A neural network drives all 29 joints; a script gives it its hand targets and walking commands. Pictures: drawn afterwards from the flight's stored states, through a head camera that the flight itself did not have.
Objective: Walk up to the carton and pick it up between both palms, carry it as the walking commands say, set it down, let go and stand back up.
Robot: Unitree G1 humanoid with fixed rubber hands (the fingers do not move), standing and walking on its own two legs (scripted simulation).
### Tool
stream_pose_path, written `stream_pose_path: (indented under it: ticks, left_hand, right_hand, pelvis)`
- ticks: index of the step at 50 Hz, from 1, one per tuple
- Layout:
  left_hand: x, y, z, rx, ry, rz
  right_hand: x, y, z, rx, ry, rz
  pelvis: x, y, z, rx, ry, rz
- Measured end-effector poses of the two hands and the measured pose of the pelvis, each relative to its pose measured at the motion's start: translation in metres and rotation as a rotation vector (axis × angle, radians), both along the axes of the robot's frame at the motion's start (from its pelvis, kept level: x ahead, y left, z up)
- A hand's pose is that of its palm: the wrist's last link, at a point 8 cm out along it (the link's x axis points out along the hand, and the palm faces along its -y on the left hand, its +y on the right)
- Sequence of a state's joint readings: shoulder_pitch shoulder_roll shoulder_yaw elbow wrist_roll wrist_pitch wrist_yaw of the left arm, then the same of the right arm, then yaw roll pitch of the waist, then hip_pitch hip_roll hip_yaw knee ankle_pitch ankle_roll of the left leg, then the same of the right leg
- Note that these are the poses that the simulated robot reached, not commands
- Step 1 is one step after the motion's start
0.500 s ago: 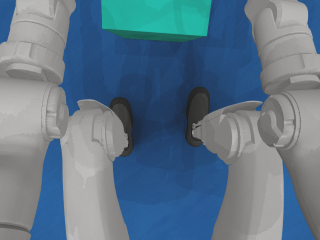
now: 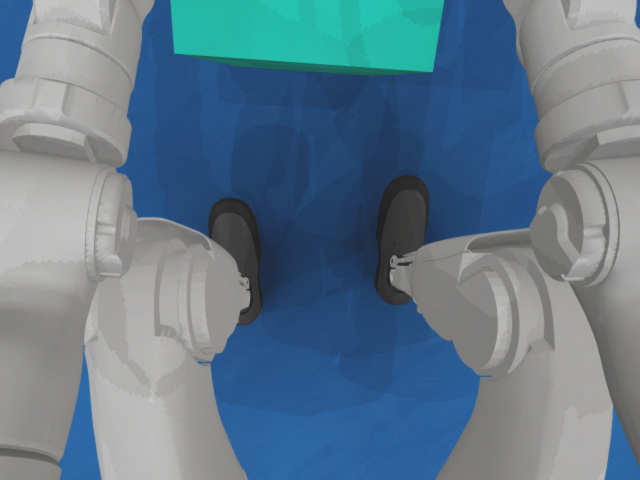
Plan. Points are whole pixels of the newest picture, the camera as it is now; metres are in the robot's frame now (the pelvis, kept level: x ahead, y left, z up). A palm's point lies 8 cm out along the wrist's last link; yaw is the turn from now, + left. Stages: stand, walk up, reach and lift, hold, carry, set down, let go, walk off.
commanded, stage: reach and lift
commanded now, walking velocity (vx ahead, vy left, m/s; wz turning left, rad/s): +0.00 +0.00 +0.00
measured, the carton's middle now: out of the picture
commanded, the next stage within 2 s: none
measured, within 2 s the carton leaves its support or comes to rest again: leaves its support in 1.38 s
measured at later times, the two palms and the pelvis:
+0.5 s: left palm out of the picture +0.55 +0.18 -0.20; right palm out of the picture +0.56 -0.11 -0.19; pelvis +0.00 +0.00 +0.00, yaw +0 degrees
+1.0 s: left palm out of the picture +0.55 +0.18 -0.20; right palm out of the picture +0.57 -0.10 -0.19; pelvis +0.00 +0.00 -0.01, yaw +1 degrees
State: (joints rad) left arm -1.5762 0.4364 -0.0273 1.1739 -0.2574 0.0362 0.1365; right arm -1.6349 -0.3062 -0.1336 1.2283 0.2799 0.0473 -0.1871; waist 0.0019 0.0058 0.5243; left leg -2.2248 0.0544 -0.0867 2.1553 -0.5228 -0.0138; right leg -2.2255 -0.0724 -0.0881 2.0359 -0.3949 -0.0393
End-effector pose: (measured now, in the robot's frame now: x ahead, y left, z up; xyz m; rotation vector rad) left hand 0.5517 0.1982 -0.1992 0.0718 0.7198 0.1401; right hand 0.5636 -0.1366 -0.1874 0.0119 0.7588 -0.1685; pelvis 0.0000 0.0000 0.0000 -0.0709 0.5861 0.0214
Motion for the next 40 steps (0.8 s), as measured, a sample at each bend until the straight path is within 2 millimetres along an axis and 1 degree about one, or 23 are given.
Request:
stream_pose_path:
  ticks: [4,6,11,17,22,27,30,40]
  left_hand:
    - [-0.006,0.003,-0.006,0.002,0.031,0.008]
    - [-0.006,0.002,-0.006,0.001,0.029,0.008]
    - [-0.001,-0.006,-0.002,0.002,0.005,-0.031]
    - [-0.004,-0.014,-0.006,-0.015,0.024,-0.043]
    - [-0.001,-0.021,-0.004,-0.028,0.015,-0.048]
    - [-0.002,-0.021,-0.005,-0.026,0.014,-0.039]
    - [-0.002,-0.021,-0.005,-0.026,0.015,-0.04]
    - [-0.002,-0.021,-0.006,-0.053,0.024,-0.021]
  right_hand:
    - [-0.001,0.001,0.0,-0.007,0.004,0.009]
    - [-0.001,0.001,0.0,-0.01,0.004,0.011]
    - [-0.001,0.003,-0.001,-0.01,0.006,0.018]
    - [-0.001,0.008,-0.001,-0.007,0.005,0.031]
    - [-0.001,0.018,-0.001,0.003,0.006,0.054]
    - [-0.002,0.03,-0.002,0.028,0.006,0.072]
    - [-0.003,0.041,-0.003,0.051,0.008,0.089]
    - [-0.001,0.041,-0.002,0.004,-0.003,0.124]
  pelvis:
    - [0.0,0.0,0.0,-0.001,0.0,0.0]
    - [0.0,0.0,0.0,-0.001,0.0,0.001]
    - [0.0,0.0,0.0,-0.001,0.0,0.001]
    - [0.0,0.001,0.0,-0.001,0.0,0.001]
    - [0.0,0.001,0.0,-0.002,0.0,0.002]
    - [0.0,0.001,0.0,-0.002,0.0,0.003]
    - [0.0,0.001,0.0,-0.002,0.001,0.003]
    - [0.0,0.001,0.0,-0.002,0.0,0.006]
